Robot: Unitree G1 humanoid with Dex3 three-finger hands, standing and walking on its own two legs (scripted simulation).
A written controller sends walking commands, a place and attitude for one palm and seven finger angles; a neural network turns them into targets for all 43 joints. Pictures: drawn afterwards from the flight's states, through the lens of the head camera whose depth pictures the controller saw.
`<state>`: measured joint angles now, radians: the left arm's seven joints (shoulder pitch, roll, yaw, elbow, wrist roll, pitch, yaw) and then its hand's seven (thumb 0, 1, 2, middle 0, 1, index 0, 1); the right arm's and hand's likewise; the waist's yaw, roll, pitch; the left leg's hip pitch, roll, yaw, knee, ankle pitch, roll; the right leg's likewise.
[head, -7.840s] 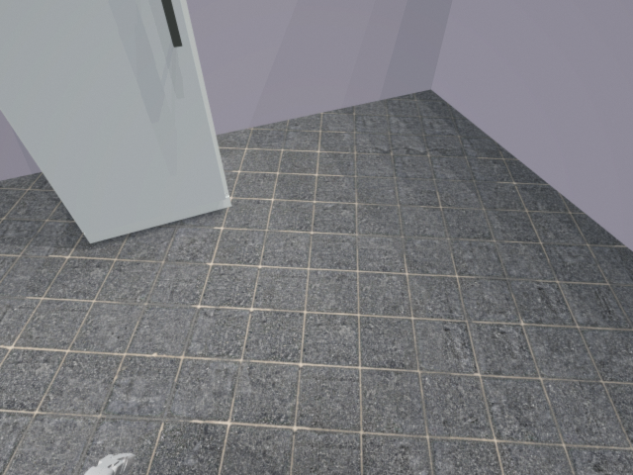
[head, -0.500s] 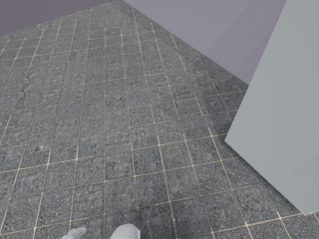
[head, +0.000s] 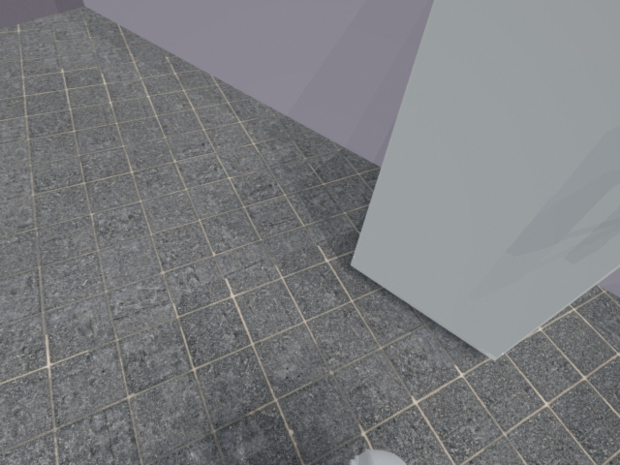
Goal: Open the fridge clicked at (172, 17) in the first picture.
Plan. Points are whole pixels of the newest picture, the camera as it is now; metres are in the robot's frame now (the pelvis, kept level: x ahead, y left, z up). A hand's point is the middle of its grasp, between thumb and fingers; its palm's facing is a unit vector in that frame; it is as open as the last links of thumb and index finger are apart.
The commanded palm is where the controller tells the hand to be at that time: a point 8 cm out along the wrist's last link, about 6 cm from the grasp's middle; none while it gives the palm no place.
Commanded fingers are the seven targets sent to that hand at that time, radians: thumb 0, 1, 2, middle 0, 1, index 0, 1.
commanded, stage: turn to face it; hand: right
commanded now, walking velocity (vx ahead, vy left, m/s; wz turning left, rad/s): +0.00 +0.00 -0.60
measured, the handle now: out of the picture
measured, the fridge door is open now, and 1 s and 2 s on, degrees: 0 0 0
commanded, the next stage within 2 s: take the last steps up to it in 0.88 s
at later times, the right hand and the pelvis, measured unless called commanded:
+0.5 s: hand out of the picture -0.01 -0.30 -0.17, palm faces +0.32 +0.91 -0.25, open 7.4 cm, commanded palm none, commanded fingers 0.00 -0.90 -0.90 0.20 0.30 0.20 0.30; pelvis -0.02 -0.06 +0.00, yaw -17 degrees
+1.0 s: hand out of the picture -0.03 -0.20 -0.14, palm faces +0.46 +0.84 -0.29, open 7.4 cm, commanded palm none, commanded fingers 0.00 -0.90 -0.90 0.20 0.30 0.20 0.30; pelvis -0.02 +0.01 +0.00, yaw -29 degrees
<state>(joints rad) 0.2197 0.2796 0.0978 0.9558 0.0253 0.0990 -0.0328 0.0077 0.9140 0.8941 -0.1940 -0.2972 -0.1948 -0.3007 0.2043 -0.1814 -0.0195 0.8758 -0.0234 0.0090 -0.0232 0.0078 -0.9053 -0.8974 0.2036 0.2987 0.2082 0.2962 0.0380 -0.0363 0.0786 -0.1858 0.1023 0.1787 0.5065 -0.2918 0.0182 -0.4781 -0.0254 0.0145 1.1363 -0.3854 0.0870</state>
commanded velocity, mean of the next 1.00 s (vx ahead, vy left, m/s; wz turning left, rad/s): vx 0.01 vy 0.00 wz -0.42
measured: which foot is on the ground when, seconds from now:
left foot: down 0.00-0.22, up 0.24-0.78, down 0.80-1.00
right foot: up 0.00-0.20, down 0.22-0.80, up 0.82-1.00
